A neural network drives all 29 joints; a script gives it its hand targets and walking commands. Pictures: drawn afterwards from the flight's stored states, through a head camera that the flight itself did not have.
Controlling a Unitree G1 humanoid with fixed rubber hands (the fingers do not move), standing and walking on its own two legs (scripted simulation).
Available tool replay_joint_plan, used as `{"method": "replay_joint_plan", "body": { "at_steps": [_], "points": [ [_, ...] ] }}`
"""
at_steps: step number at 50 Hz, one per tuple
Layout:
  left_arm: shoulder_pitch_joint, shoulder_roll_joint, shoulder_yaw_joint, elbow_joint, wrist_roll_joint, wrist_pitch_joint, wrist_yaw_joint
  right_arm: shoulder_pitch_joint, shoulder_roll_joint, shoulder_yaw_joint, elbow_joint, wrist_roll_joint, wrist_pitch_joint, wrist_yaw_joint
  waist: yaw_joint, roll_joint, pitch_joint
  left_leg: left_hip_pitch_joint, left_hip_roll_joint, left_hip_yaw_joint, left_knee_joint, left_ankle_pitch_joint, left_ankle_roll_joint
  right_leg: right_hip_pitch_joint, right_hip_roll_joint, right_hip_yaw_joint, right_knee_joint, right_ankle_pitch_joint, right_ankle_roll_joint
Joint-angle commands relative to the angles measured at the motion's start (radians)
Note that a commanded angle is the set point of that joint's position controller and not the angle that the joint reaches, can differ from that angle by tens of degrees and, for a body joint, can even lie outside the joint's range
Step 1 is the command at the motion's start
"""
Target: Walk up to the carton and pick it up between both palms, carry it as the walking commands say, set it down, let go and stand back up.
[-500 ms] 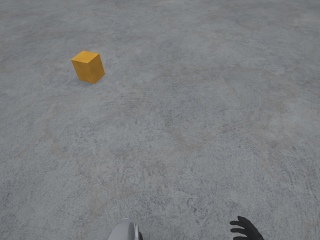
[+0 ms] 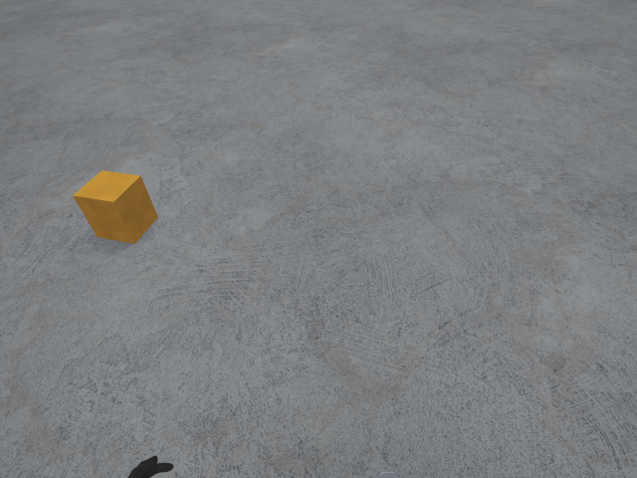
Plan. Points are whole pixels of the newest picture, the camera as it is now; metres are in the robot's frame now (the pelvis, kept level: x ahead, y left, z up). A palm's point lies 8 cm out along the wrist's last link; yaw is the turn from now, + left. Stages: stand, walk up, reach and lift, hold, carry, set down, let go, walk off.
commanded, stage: walk up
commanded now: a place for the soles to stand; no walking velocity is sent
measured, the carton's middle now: (118, 207) +1.55 +0.82 -0.64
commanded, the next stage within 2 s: none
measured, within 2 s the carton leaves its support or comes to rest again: neither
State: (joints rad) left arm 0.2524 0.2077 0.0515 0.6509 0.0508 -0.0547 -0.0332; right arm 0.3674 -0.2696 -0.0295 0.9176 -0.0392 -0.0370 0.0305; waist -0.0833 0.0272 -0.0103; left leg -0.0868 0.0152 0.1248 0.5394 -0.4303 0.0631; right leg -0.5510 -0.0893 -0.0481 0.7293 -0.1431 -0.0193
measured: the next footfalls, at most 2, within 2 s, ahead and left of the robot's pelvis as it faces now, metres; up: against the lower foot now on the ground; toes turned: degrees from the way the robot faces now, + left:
right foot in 0.04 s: +0.19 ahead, -0.13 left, +0.00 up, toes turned -4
left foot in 0.46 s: +0.48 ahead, +0.22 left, +0.00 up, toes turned +10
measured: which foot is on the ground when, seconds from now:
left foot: down 0.00-0.04, up 0.06-0.44, down 0.46-0.90, up 0.92-1.00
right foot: up 0.00-0.02, down 0.04-0.46, up 0.48-0.88, down 0.90-1.00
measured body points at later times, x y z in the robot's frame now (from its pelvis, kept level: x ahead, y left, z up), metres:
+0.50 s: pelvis +0.31 +0.09 -0.03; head +0.33 +0.09 +0.42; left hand +0.23 +0.35 -0.15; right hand +0.52 -0.12 -0.12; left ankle +0.44 +0.21 -0.73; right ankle +0.17 -0.12 -0.69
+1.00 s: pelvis +0.56 +0.13 -0.01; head +0.56 +0.11 +0.44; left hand +0.68 +0.37 -0.11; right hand +0.56 -0.13 -0.16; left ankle +0.49 +0.23 -0.65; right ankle +0.60 +0.01 -0.73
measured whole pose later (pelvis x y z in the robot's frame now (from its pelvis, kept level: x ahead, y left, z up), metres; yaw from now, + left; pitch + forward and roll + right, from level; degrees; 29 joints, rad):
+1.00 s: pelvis +0.56 +0.13 -0.01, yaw +1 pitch -2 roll +0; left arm 0.30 0.17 0.04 0.68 0.04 -0.07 0.07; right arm 0.37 -0.27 -0.01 0.89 -0.08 0.05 0.05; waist -0.06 0.05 0.04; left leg -0.41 0.03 0.06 1.21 -0.50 0.00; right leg -0.35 -0.06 -0.09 0.70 -0.31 -0.01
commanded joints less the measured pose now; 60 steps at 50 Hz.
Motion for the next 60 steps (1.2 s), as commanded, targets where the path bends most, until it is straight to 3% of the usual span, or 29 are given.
{"method": "replay_joint_plan", "body": {
  "at_steps": [1, 2, 3, 4, 5, 6, 7, 9, 12, 14, 17, 19, 22, 23, 24, 25, 26, 27, 31, 40, 43, 44, 45, 46, 47, 49, 52, 55, 60],
  "points": [
    [0.175, 0.091, 0.046, -0.016, 0.001, -0.02, 0.03, -0.109, -0.103, -0.005, -0.108, -0.012, -0.02, 0.008, 0.124, -0.072, 0.07, -0.337, 0.117, -0.086, 0.062, -0.005, 0.093, 0.433, 0.076, -0.037, -0.161, -0.02, -0.033],
    [0.314, 0.155, 0.069, 0.005, 0.006, -0.031, 0.053, -0.096, -0.074, 0.002, -0.128, -0.022, -0.022, 0.013, 0.192, -0.161, -0.054, -0.449, 0.058, -0.038, 0.423, 0.137, 0.046, 0.659, -0.044, 0.161, -0.185, -0.151, -0.099],
    [0.456, 0.252, 0.086, 0.008, 0.009, -0.036, 0.076, -0.059, -0.002, 0.021, -0.174, -0.042, -0.021, 0.016, 0.201, -0.319, -0.2, -0.605, 0.006, -0.064, 0.796, -0.152, -0.006, 0.813, -0.357, 0.631, -0.285, -0.287, -0.157],
    [0.417, 0.273, 0.092, 0.003, -0.034, -0.026, 0.093, -0.054, -0.05, -0.011, -0.204, -0.026, -0.006, 0.018, 0.188, -0.26, -0.19, -0.779, -0.025, -0.161, 0.867, -0.135, -0.041, 0.825, -0.442, 0.971, -0.469, -0.481, -0.22],
    [0.343, 0.224, 0.076, -0.001, -0.036, -0.026, 0.105, -0.128, -0.091, -0.017, -0.204, -0.031, 0.005, 0.021, 0.182, -0.108, -0.064, -0.858, 0.039, -0.182, 0.943, -0.072, -0.066, 0.739, -0.423, 0.869, -0.464, -0.515, -0.208],
    [0.291, 0.187, 0.055, 0.008, -0.018, -0.037, 0.109, -0.18, -0.078, -0.009, -0.212, -0.031, 0.003, 0.023, 0.17, -0.081, 0.012, -0.895, 0.066, -0.156, 0.954, -0.013, -0.07, 0.672, -0.37, 0.69, -0.429, -0.374, -0.191],
    [0.247, 0.148, 0.039, 0.024, -0.009, -0.049, 0.105, -0.183, -0.043, 0.003, -0.206, -0.029, 0.004, 0.026, 0.134, -0.066, 0.046, -0.843, 0.103, -0.169, 0.87, 0.055, -0.078, 0.577, -0.315, 0.516, -0.416, -0.217, -0.163],
    [0.196, 0.107, 0.027, 0.038, 0.001, -0.078, 0.092, -0.148, -0.006, 0.008, -0.199, -0.038, 0.014, 0.038, 0.074, -0.136, 0.09, -0.722, 0.138, -0.15, 0.684, 0.117, -0.099, 0.406, -0.228, 0.279, -0.462, -0.123, -0.144],
    [0.206, 0.119, 0.034, 0.052, -0.009, -0.096, 0.08, -0.174, 0.017, 0.005, -0.195, -0.033, 0.018, 0.058, 0.058, -0.134, 0.066, -0.618, 0.124, -0.089, 0.47, 0.299, -0.105, 0.382, -0.171, 0.087, -0.446, 0.162, -0.16],
    [0.219, 0.129, 0.04, 0.058, -0.016, -0.089, 0.071, -0.211, 0.034, 0.003, -0.198, -0.025, 0.015, 0.07, 0.058, -0.149, 0.053, -0.52, 0.108, -0.049, 0.311, 0.451, -0.087, 0.371, -0.145, 0.01, -0.45, 0.152, -0.139],
    [0.241, 0.145, 0.046, 0.066, -0.015, -0.069, 0.068, -0.296, 0.035, -0.012, -0.212, -0.027, 0.015, 0.079, 0.075, -0.158, 0.105, -0.381, 0.089, -0.006, 0.179, 0.584, -0.062, 0.316, -0.17, -0.009, -0.495, -0.015, -0.119],
    [0.244, 0.156, 0.05, 0.068, -0.006, -0.057, 0.073, -0.312, 0.014, -0.032, -0.216, -0.026, 0.015, 0.074, 0.066, -0.131, 0.128, -0.303, 0.095, -0.024, 0.103, 0.541, -0.039, 0.326, -0.19, -0.019, -0.461, -0.059, -0.105],
    [0.29, 0.152, 0.049, 0.061, 0.011, -0.035, 0.075, -0.106, -0.052, -0.076, -0.156, -0.03, 0.012, 0.045, -0.031, -0.02, -0.003, 0.037, 0.057, -0.054, 0.041, 0.296, 0.016, 0.277, -0.14, -0.063, -0.057, 0.004, -0.079],
    [0.327, 0.124, 0.041, 0.043, 0.006, -0.028, 0.067, 0.024, -0.114, -0.099, -0.126, -0.033, 0.01, 0.02, -0.082, 0.127, -0.091, 0.215, 0.159, -0.243, -0.012, 0.11, 0.078, 0.114, -0.063, -0.059, 0.281, -0.116, -0.055],
    [0.361, 0.033, 0.014, 0.006, 0.001, -0.027, 0.048, 0.079, -0.187, -0.105, -0.141, -0.018, 0.009, -0.01, -0.073, 0.261, -0.174, 0.303, 0.355, -0.506, -0.06, -0.014, 0.139, -0.072, 0.034, 0.024, 0.556, -0.54, -0.037],
    [0.343, 0.031, 0.014, -0.012, -0.02, -0.023, 0.056, 0.01, -0.222, -0.101, -0.164, 0.01, 0.018, -0.03, -0.074, 0.246, -0.237, 0.274, 0.421, -0.749, -0.278, -0.28, 0.217, -0.154, 0.073, 0.111, 0.587, -0.489, -0.029],
    [0.277, 0.069, 0.021, -0.022, -0.005, -0.023, 0.054, -0.048, -0.177, -0.087, -0.165, 0.034, 0.026, -0.039, -0.044, 0.14, -0.142, 0.158, 0.415, -0.71, -0.301, -0.317, 0.202, -0.178, 0.025, 0.116, 0.595, -0.452, -0.025],
    [0.242, 0.081, 0.022, -0.025, 0.0, -0.026, 0.044, -0.104, -0.139, -0.073, -0.161, 0.028, 0.025, -0.041, -0.018, 0.107, -0.073, 0.075, 0.388, -0.615, -0.29, -0.269, 0.18, -0.175, 0.006, 0.118, 0.565, -0.413, -0.022],
    [0.262, 0.037, 0.02, 0.022, 0.003, 0.002, 0.034, -0.174, -0.058, -0.029, -0.142, 0.02, 0.0, -0.019, 0.07, 0.109, 0.06, -0.267, 0.289, -0.279, -0.316, -0.197, 0.153, -0.007, -0.017, 0.059, 0.386, -0.29, -0.018],
    [0.06, 0.043, 0.035, -0.049, -0.007, 0.003, 0.042, -0.108, -0.096, -0.014, -0.106, -0.015, 0.013, 0.007, 0.035, 0.022, 0.139, -0.268, 0.245, -0.175, -0.324, -0.251, 0.132, 0.108, 0.034, -0.014, 0.014, -0.049, -0.005],
    [0.113, 0.054, 0.041, -0.044, -0.005, -0.009, 0.057, -0.09, -0.105, -0.005, -0.106, -0.02, 0.026, 0.008, 0.066, -0.02, 0.113, -0.306, 0.186, -0.095, -0.127, -0.2, 0.097, 0.319, 0.078, -0.043, -0.148, -0.033, -0.033],
    [0.201, 0.089, 0.056, -0.028, -0.003, -0.016, 0.072, -0.088, -0.088, 0.006, -0.117, -0.026, 0.027, 0.012, 0.113, -0.055, 0.058, -0.373, 0.141, -0.057, 0.055, -0.1, 0.059, 0.478, 0.056, 0.013, -0.179, -0.073, -0.063],
    [0.332, 0.162, 0.078, -0.01, 0.009, -0.024, 0.093, -0.09, -0.046, 0.02, -0.145, -0.033, 0.021, 0.017, 0.177, -0.193, -0.05, -0.523, 0.089, -0.014, 0.414, -0.011, 0.004, 0.676, -0.161, 0.311, -0.236, -0.256, -0.146],
    [0.442, 0.23, 0.086, -0.004, -0.002, -0.024, 0.116, -0.035, 0.0, 0.032, -0.184, -0.051, 0.025, 0.023, 0.163, -0.263, -0.137, -0.684, 0.008, -0.078, 0.713, -0.175, -0.044, 0.782, -0.414, 0.795, -0.378, -0.347, -0.222],
    [0.389, 0.215, 0.085, 0.006, -0.034, -0.015, 0.134, -0.087, -0.08, -0.004, -0.196, -0.048, 0.042, 0.02, 0.167, -0.115, -0.045, -0.791, 0.029, -0.152, 0.777, -0.143, -0.071, 0.701, -0.448, 0.864, -0.447, -0.389, -0.264],
    [0.274, 0.159, 0.054, 0.016, -0.017, -0.029, 0.139, -0.144, -0.066, 0.007, -0.2, -0.045, 0.048, 0.017, 0.128, -0.081, 0.082, -0.829, 0.088, -0.153, 0.822, -0.046, -0.088, 0.567, -0.37, 0.588, -0.421, -0.229, -0.224],
    [0.188, 0.102, 0.033, 0.039, 0.003, -0.06, 0.12, -0.097, -0.01, 0.011, -0.18, -0.04, 0.052, 0.034, 0.066, -0.156, 0.093, -0.683, 0.141, -0.146, 0.633, 0.102, -0.114, 0.408, -0.234, 0.247, -0.432, -0.012, -0.171],
    [0.19, 0.12, 0.043, 0.048, -0.004, -0.068, 0.105, -0.135, 0.021, 0.01, -0.178, -0.035, 0.051, 0.052, 0.06, -0.158, 0.063, -0.589, 0.134, -0.095, 0.457, 0.269, -0.106, 0.387, -0.191, 0.085, -0.391, 0.187, -0.172],
    [0.195, 0.152, 0.058, 0.053, -0.006, -0.044, 0.094, -0.243, 0.024, -0.011, -0.193, -0.036, 0.044, 0.077, 0.072, -0.172, 0.102, -0.354, 0.102, -0.021, 0.2, 0.484, -0.071, 0.289, -0.198, 0.015, -0.422, -0.065, -0.124]
  ]
}}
